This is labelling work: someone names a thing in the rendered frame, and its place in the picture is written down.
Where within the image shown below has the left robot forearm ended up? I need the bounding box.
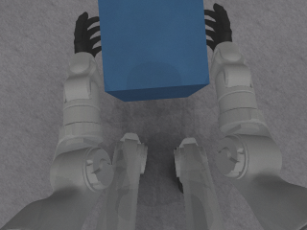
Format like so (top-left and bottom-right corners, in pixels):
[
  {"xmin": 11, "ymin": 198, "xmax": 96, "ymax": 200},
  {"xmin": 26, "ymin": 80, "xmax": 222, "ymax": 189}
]
[{"xmin": 49, "ymin": 52, "xmax": 105, "ymax": 181}]

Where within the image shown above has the left robot upper arm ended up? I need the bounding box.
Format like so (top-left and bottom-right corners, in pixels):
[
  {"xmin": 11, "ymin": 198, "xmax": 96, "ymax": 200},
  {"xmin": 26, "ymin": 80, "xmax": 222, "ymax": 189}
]
[{"xmin": 0, "ymin": 146, "xmax": 114, "ymax": 230}]

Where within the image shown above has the robot left shin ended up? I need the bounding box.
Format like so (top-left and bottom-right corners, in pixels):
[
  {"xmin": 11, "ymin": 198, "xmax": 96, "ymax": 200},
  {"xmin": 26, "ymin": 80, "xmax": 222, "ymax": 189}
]
[{"xmin": 112, "ymin": 132, "xmax": 141, "ymax": 163}]

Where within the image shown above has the right robot forearm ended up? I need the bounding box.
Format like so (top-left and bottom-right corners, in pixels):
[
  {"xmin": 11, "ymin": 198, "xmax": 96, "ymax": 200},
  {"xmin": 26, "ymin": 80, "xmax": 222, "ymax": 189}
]
[{"xmin": 210, "ymin": 41, "xmax": 282, "ymax": 158}]

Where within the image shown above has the robot left hand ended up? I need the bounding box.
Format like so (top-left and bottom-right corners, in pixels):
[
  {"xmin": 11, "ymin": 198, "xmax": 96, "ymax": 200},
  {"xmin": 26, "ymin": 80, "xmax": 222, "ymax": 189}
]
[{"xmin": 74, "ymin": 11, "xmax": 102, "ymax": 57}]

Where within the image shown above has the robot shin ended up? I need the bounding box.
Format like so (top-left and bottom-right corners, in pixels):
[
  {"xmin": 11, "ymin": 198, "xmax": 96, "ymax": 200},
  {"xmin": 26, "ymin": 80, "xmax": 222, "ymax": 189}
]
[
  {"xmin": 112, "ymin": 132, "xmax": 141, "ymax": 163},
  {"xmin": 179, "ymin": 137, "xmax": 208, "ymax": 183}
]

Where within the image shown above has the robot right shin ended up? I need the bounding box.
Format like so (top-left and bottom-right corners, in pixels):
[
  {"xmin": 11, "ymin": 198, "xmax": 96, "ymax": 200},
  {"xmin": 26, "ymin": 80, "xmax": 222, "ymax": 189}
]
[{"xmin": 179, "ymin": 137, "xmax": 208, "ymax": 183}]

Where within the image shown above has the robot right hand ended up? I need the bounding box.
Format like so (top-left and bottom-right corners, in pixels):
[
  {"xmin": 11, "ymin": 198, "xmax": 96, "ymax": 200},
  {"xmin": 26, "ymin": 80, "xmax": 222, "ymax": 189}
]
[{"xmin": 203, "ymin": 3, "xmax": 232, "ymax": 52}]

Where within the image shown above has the carton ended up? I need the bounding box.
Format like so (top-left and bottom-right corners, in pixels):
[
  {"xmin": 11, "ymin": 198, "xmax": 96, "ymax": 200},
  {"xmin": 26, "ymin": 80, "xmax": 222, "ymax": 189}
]
[{"xmin": 98, "ymin": 0, "xmax": 210, "ymax": 102}]

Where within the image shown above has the right robot upper arm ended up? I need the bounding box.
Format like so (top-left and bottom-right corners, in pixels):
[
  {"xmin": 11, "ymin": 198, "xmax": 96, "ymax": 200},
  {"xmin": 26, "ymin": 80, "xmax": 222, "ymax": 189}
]
[{"xmin": 215, "ymin": 133, "xmax": 307, "ymax": 230}]

